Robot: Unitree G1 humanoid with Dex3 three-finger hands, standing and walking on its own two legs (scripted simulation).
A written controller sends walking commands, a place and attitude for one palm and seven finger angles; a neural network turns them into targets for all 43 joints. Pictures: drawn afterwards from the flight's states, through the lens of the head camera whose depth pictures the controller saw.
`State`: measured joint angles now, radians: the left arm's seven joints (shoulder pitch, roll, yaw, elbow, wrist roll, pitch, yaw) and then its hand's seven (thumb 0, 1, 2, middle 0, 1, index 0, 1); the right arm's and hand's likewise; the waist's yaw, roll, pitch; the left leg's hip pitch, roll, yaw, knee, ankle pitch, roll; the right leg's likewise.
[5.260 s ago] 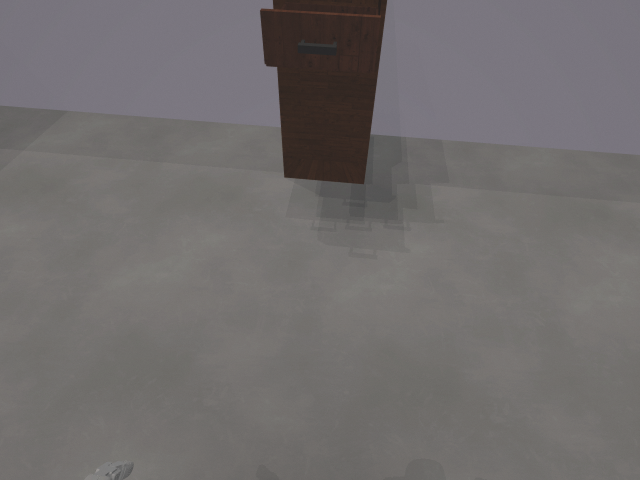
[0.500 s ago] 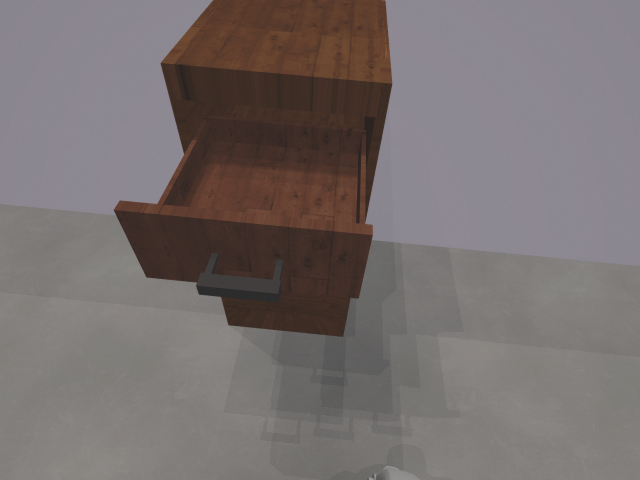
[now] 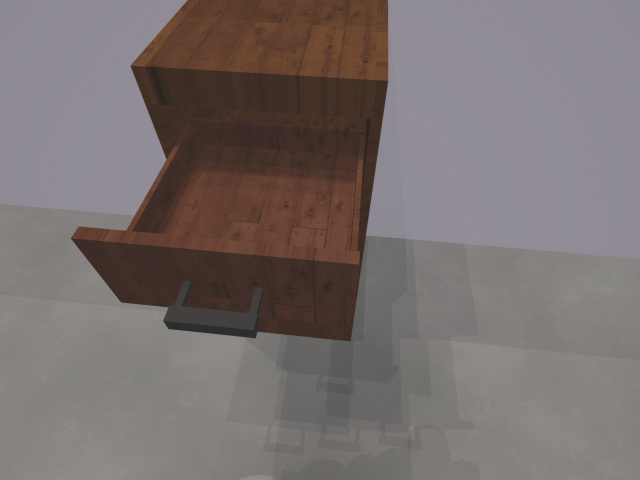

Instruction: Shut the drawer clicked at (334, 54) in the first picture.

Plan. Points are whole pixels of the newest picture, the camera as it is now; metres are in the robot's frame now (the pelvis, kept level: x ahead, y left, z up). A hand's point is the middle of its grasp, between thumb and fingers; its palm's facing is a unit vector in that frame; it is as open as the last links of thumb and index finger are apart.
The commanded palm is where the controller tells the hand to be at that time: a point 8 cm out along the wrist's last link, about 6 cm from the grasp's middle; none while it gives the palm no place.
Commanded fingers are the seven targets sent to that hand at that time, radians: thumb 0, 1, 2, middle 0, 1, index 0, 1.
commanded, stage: come to a stop and stand still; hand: left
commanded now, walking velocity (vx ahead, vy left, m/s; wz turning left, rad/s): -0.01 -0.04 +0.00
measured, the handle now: (217, 306) +0.32 +0.17 +0.02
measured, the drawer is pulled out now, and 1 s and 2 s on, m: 0.30 0.30 0.30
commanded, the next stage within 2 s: look again from close up in 0.82 s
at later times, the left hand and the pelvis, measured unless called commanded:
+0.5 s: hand out of the picture -0.06 +0.19 -0.17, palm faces +0.02 -0.98 -0.22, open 7.4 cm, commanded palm none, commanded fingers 0.00 0.90 0.90 -0.20 -0.30 -0.20 -0.30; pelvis -0.05 +0.02 +0.01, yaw -1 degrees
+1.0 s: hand out of the picture -0.07 +0.15 -0.17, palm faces +0.00 -0.99 -0.15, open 7.4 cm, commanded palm none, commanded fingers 0.00 0.90 0.90 -0.20 -0.30 -0.20 -0.30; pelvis -0.05 +0.00 +0.00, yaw +0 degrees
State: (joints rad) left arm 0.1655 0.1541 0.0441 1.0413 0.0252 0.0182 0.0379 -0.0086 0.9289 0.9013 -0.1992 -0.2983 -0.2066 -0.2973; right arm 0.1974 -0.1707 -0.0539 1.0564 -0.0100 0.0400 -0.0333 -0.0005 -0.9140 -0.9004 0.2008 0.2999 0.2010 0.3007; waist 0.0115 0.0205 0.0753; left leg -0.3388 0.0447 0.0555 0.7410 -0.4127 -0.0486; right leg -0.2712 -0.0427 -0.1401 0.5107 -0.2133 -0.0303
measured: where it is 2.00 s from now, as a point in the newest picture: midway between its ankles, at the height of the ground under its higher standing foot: outside the picture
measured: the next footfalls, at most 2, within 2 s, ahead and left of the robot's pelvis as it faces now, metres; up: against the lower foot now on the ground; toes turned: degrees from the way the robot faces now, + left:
left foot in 0.06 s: +0.05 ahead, +0.12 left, +0.00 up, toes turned +4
right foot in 0.42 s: -0.05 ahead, -0.10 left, +0.00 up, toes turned -3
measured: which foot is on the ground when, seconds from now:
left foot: up 0.00-0.04, down 0.06-1.00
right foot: down 0.00-0.08, up 0.10-0.40, down 0.42-1.00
